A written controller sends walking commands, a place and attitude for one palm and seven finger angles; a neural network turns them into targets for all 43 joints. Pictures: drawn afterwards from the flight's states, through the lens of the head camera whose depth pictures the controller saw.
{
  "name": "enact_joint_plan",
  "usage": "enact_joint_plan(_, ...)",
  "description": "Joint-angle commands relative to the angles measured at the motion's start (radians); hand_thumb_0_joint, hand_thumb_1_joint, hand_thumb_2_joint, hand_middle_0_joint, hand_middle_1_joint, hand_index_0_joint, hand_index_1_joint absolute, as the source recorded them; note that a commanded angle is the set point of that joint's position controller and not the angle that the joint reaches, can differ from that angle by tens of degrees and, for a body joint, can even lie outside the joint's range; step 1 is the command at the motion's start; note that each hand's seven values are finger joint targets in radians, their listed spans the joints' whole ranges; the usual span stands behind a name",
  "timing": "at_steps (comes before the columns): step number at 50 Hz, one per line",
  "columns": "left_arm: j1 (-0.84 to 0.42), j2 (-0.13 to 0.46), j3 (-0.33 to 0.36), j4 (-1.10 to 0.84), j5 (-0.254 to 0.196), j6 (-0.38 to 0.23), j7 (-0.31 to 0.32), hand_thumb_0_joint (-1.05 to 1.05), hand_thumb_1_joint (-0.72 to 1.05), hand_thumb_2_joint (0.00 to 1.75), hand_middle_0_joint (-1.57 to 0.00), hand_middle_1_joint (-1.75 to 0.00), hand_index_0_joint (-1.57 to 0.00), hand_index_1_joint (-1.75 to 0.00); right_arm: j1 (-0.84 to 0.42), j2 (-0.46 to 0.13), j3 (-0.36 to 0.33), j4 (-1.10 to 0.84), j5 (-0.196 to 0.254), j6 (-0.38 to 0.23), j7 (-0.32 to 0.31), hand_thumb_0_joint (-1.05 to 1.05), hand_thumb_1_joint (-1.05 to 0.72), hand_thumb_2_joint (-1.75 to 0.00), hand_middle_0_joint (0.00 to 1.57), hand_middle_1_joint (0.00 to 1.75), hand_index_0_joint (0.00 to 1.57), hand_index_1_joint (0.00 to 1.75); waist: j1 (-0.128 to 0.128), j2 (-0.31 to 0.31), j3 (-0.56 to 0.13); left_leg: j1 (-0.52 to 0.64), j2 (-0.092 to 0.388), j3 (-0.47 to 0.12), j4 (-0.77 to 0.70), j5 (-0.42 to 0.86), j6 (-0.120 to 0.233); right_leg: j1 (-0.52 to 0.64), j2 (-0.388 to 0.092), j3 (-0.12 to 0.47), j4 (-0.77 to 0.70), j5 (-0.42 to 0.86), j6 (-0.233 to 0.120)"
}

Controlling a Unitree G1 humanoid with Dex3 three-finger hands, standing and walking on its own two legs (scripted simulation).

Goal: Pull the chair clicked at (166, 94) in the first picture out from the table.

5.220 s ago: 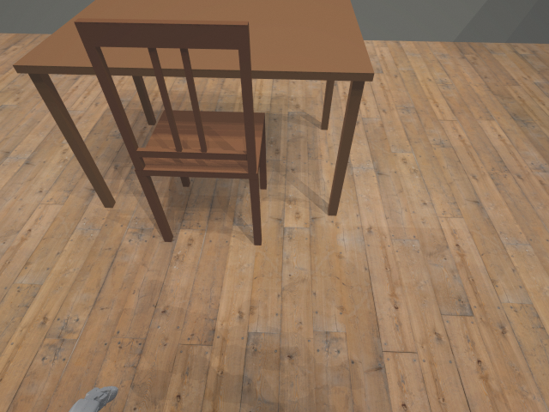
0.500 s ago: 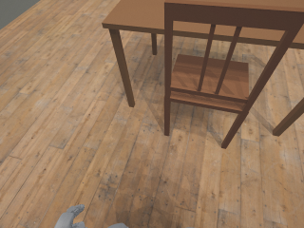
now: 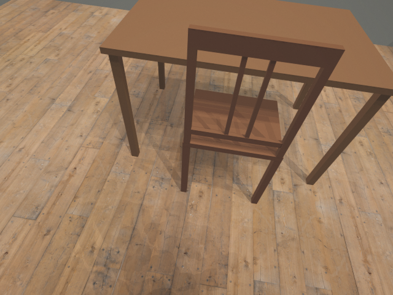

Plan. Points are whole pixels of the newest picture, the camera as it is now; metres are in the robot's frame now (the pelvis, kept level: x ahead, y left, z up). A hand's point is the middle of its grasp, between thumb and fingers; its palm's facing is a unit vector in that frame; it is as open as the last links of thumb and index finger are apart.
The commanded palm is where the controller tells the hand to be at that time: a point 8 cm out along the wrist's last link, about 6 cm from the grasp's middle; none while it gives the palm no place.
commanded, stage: take the last steps up to it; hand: left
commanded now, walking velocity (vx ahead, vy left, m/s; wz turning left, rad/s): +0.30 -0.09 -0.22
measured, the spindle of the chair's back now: (234, 100) +0.75 -0.08 -0.06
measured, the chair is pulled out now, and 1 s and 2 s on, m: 0.00 0.00 0.00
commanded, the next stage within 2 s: come to a stop and stand still in 0.86 s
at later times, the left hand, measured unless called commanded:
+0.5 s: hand (154, 287) +0.16 +0.10 -0.15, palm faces -0.10 -0.98 -0.20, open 7.4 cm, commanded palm none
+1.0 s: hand (172, 282) +0.18 +0.06 -0.18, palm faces +0.03 -0.99 -0.13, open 7.4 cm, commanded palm none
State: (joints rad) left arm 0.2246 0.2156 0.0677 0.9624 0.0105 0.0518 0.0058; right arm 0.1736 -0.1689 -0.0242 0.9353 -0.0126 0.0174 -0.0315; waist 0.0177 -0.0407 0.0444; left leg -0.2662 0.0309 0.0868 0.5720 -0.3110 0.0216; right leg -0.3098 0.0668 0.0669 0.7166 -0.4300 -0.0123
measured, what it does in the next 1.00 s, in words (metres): walks ahead: right foot, then left foot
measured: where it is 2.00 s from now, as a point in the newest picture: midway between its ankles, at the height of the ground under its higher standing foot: outside the picture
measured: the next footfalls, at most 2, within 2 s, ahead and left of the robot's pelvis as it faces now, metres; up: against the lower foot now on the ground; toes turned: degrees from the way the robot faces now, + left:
right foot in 0.44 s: +0.09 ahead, -0.17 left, +0.00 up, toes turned -11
left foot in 0.90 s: +0.34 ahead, -0.01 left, +0.00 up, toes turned +3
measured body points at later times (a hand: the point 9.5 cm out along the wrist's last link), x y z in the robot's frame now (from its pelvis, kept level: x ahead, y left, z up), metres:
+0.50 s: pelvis +0.06 -0.07 +0.00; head +0.08 -0.09 +0.45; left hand +0.17 +0.15 -0.14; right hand -0.05 -0.29 -0.16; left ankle +0.00 +0.08 -0.70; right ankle +0.05 -0.16 -0.73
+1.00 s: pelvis +0.24 -0.09 -0.01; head +0.27 -0.08 +0.44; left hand +0.18 +0.12 -0.17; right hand +0.32 -0.31 -0.15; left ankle +0.30 -0.01 -0.73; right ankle +0.09 -0.18 -0.65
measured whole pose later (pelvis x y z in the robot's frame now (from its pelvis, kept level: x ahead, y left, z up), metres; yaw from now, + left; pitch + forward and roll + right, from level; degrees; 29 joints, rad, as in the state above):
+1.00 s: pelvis +0.24 -0.09 -0.01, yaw -3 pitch -1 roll +0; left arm 0.38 0.12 0.02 1.16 0.01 -0.03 0.02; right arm 0.15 -0.14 -0.03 1.00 -0.02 -0.06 -0.02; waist 0.03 -0.03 0.08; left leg -0.36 -0.01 0.14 0.62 -0.25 0.08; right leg -0.25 -0.01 -0.05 1.13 -0.52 -0.04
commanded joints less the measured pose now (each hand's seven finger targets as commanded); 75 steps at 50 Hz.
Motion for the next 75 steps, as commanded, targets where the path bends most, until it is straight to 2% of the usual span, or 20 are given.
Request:
enact_joint_plan(1, 0.025, 0.099, 0.036, -0.044, 0.011, -0.012, -0.008, 0.00, 0.90, 0.90, -0.20, -0.30, -0.20, -0.30, 0.054, -0.169, -0.021, -0.042, -0.017, -0.026, -0.020, 0.00, -0.90, -0.90, 0.20, 0.30, 0.20, 0.30, -0.015, 0.235, -0.016, 0.069, 0.309, -0.290, -0.347, 0.186, 0.116, -0.162, -0.063, 0.007, 0.374, -0.051, 0.029)
enact_joint_plan(4, 0.025, 0.080, 0.028, -0.027, 0.018, -0.018, -0.033, 0.00, 0.90, 0.90, -0.20, -0.30, -0.20, -0.30, 0.073, -0.165, -0.025, -0.037, -0.014, -0.039, -0.015, 0.00, -0.90, -0.90, 0.20, 0.30, 0.20, 0.30, -0.024, 0.158, -0.009, 0.104, 0.254, -0.226, -0.392, -0.046, 0.097, -0.226, -0.081, -0.034, 0.410, 0.062, 0.034)
enact_joint_plan(14, -0.109, 0.028, -0.001, -0.029, 0.016, -0.041, -0.048, 0.00, 0.90, 0.90, -0.20, -0.30, -0.20, -0.30, 0.265, -0.170, -0.051, 0.076, -0.022, -0.063, -0.003, 0.00, -0.90, -0.90, 0.20, 0.30, 0.20, 0.30, -0.096, 0.191, 0.027, 0.218, 0.295, -0.173, -0.400, 0.033, 0.122, -0.213, -0.146, -0.123, 0.058, 0.050, 0.040)
enact_joint_plan(20, 0.068, 0.037, 0.008, 0.055, 0.012, -0.070, -0.041, 0.00, 0.90, 0.90, -0.20, -0.30, -0.20, -0.30, 0.207, -0.159, -0.048, 0.106, -0.020, -0.054, 0.011, 0.00, -0.90, -0.90, 0.20, 0.30, 0.20, 0.30, 0.012, 0.119, -0.025, -0.003, 0.215, -0.065, -0.204, -0.068, 0.047, 0.210, -0.090, -0.191, -0.285, 0.186, 0.014)
enact_joint_plan(21, 0.156, 0.087, 0.018, 0.091, 0.015, -0.083, -0.031, 0.00, 0.90, 0.90, -0.20, -0.30, -0.20, -0.30, 0.205, -0.122, -0.040, 0.104, -0.010, -0.058, 0.018, 0.00, -0.90, -0.90, 0.20, 0.30, 0.20, 0.30, 0.053, -0.005, -0.062, -0.138, 0.155, 0.014, -0.036, -0.113, 0.010, 0.386, -0.180, -0.084, -0.353, 0.118, -0.016)
enact_joint_plan(22, 0.262, 0.205, 0.040, 0.119, 0.018, -0.095, -0.016, 0.00, 0.90, 0.90, -0.20, -0.30, -0.20, -0.30, 0.176, -0.046, -0.019, 0.071, 0.000, -0.061, 0.026, 0.00, -0.90, -0.90, 0.20, 0.30, 0.20, 0.30, 0.099, -0.307, -0.082, -0.381, 0.032, 0.110, 0.262, -0.283, -0.033, 0.515, -0.423, 0.272, -0.491, -0.042, -0.108)
enact_joint_plan(23, 0.303, 0.222, 0.039, 0.125, 0.002, -0.092, -0.004, 0.00, 0.90, 0.90, -0.20, -0.30, -0.20, -0.30, 0.100, -0.097, -0.024, 0.037, -0.010, -0.056, 0.027, 0.00, -0.90, -0.90, 0.20, 0.30, 0.20, 0.30, 0.116, -0.223, -0.063, -0.433, 0.051, -0.006, 0.422, -0.310, -0.019, 0.442, -0.493, 0.385, -0.557, -0.065, -0.168)
enact_joint_plan(30, 0.120, 0.026, -0.010, 0.090, 0.008, -0.128, 0.007, 0.00, 0.90, 0.90, -0.20, -0.30, -0.20, -0.30, 0.180, -0.026, -0.038, 0.109, -0.017, -0.040, 0.038, 0.00, -0.90, -0.90, 0.20, 0.30, 0.20, 0.30, -0.041, -0.047, 0.080, -0.346, 0.098, -0.024, 0.491, 0.040, -0.035, 0.194, -0.324, -0.044, -0.540, 0.465, -0.146)
enact_joint_plan(39, 0.206, 0.054, -0.021, 0.140, 0.013, -0.136, 0.024, 0.00, 0.90, 0.90, -0.20, -0.30, -0.20, -0.30, -0.014, -0.024, -0.026, 0.039, -0.007, -0.055, 0.053, 0.00, -0.90, -0.90, 0.20, 0.30, 0.20, 0.30, -0.010, -0.055, 0.098, -0.293, 0.048, 0.019, 0.202, 0.111, -0.001, 0.285, -0.319, -0.087, -0.473, 0.840, -0.147)
enact_joint_plan(43, 0.206, 0.068, -0.017, 0.154, 0.007, -0.131, 0.029, 0.00, 0.90, 0.90, -0.20, -0.30, -0.20, -0.30, 0.126, -0.047, -0.027, 0.080, -0.013, -0.072, 0.031, 0.00, -0.90, -0.90, 0.20, 0.30, 0.20, 0.30, -0.077, -0.058, -0.017, -0.031, -0.052, 0.051, 0.010, 0.148, 0.045, 0.336, -0.275, -0.136, -0.184, 1.122, -0.100)
enact_joint_plan(44, 0.208, 0.062, -0.020, 0.156, 0.004, -0.127, 0.027, 0.00, 0.90, 0.90, -0.20, -0.30, -0.20, -0.30, 0.237, -0.086, -0.034, 0.112, -0.019, -0.075, 0.025, 0.00, -0.90, -0.90, 0.20, 0.30, 0.20, 0.30, -0.120, -0.017, -0.075, 0.139, -0.036, 0.020, -0.033, 0.291, 0.059, 0.250, -0.245, -0.145, -0.005, 1.001, -0.075)
enact_joint_plan(46, 0.259, -0.026, -0.036, 0.118, -0.024, -0.127, 0.021, 0.00, 0.90, 0.90, -0.20, -0.30, -0.20, -0.30, 0.364, -0.225, -0.060, 0.123, -0.019, -0.077, 0.003, 0.00, -0.90, -0.90, 0.20, 0.30, 0.20, 0.30, -0.112, 0.282, -0.264, 0.477, 0.392, -0.515, -0.150, 0.886, 0.281, -0.142, -0.025, -0.150, 0.536, -0.157, -0.021)
enact_joint_plan(47, 0.233, 0.011, -0.022, 0.113, -0.009, -0.116, 0.030, 0.00, 0.90, 0.90, -0.20, -0.30, -0.20, -0.30, 0.289, -0.212, -0.052, 0.109, 0.001, -0.066, 0.004, 0.00, -0.90, -0.90, 0.20, 0.30, 0.20, 0.30, -0.080, 0.153, -0.203, 0.335, 0.393, -0.462, -0.208, 0.703, 0.305, -0.148, -0.070, -0.063, 0.625, -0.183, -0.044)
enact_joint_plan(49, 0.172, -0.023, -0.028, 0.121, 0.000, -0.100, 0.026, 0.00, 0.90, 0.90, -0.20, -0.30, -0.20, -0.30, 0.134, -0.105, -0.026, 0.074, 0.000, -0.078, -0.007, 0.00, -0.90, -0.90, 0.20, 0.30, 0.20, 0.30, -0.028, 0.093, -0.028, 0.120, 0.320, -0.338, -0.277, 0.582, 0.238, -0.203, -0.134, -0.045, 0.587, -0.049, -0.014)
enact_joint_plan(52, 0.234, -0.074, -0.040, 0.149, -0.001, -0.057, 0.033, 0.00, 0.90, 0.90, -0.20, -0.30, -0.20, -0.30, 0.037, -0.054, 0.005, 0.069, 0.002, -0.079, -0.016, 0.00, -0.90, -0.90, 0.20, 0.30, 0.20, 0.30, 0.039, 0.093, -0.041, -0.004, 0.215, -0.124, -0.275, 0.822, 0.154, -0.014, -0.151, -0.047, 0.321, 0.039, 0.034)
enact_joint_plan(64, 0.170, 0.017, -0.014, 0.082, 0.014, -0.031, 0.043, 0.00, 0.90, 0.90, -0.20, -0.30, -0.20, -0.30, 0.024, -0.124, -0.044, 0.049, -0.002, 0.007, -0.005, 0.00, -0.90, -0.90, 0.20, 0.30, 0.20, 0.30, 0.025, 0.146, -0.048, 0.012, 0.201, -0.124, -0.107, 0.511, 0.088, 0.106, -0.120, -0.097, -0.169, 0.230, 0.027)
enact_joint_plan(65, 0.169, 0.043, -0.014, 0.075, 0.019, -0.043, 0.044, 0.00, 0.90, 0.90, -0.20, -0.30, -0.20, -0.30, 0.036, -0.107, -0.044, 0.044, 0.003, 0.011, -0.001, 0.00, -0.90, -0.90, 0.20, 0.30, 0.20, 0.30, 0.023, 0.056, -0.056, 0.012, 0.124, -0.085, -0.023, 0.348, 0.031, 0.117, -0.173, -0.013, -0.291, 0.435, 0.011)
enact_joint_plan(66, 0.139, 0.120, -0.006, 0.062, 0.027, -0.053, 0.048, 0.00, 0.90, 0.90, -0.20, -0.30, -0.20, -0.30, 0.074, -0.056, -0.043, 0.032, 0.012, 0.016, 0.003, 0.00, -0.90, -0.90, 0.20, 0.30, 0.20, 0.30, -0.006, -0.159, -0.069, -0.069, 0.004, -0.004, 0.110, 0.024, -0.036, 0.137, -0.365, 0.214, -0.344, 0.700, -0.068)
enact_joint_plan(67, 0.135, 0.167, -0.003, 0.049, 0.019, -0.054, 0.043, 0.00, 0.90, 0.90, -0.20, -0.30, -0.20, -0.30, 0.061, -0.063, -0.047, 0.019, 0.010, 0.032, 0.003, 0.00, -0.90, -0.90, 0.20, 0.30, 0.20, 0.30, 0.009, -0.174, -0.058, -0.087, -0.047, -0.039, 0.256, -0.280, -0.057, 0.084, -0.493, 0.268, -0.384, 0.871, -0.177)
enact_joint_plan(75, 0.093, 0.131, 0.015, 0.011, 0.011, -0.058, 0.056, 0.00, 0.90, 0.90, -0.20, -0.30, -0.20, -0.30, 0.051, -0.100, -0.058, 0.030, -0.007, 0.061, 0.024, 0.00, -0.90, -0.90, 0.20, 0.30, 0.20, 0.30, 0.019, -0.102, -0.072, -0.272, -0.033, -0.146, 0.634, -0.078, -0.096, 0.199, -0.374, 0.119, -0.357, 0.709, -0.153)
